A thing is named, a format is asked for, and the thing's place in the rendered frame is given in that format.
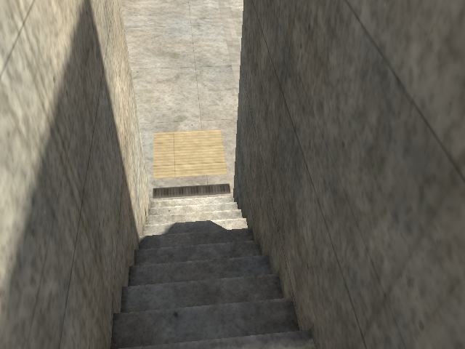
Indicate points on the stairs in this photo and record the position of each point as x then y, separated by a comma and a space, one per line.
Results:
200, 281

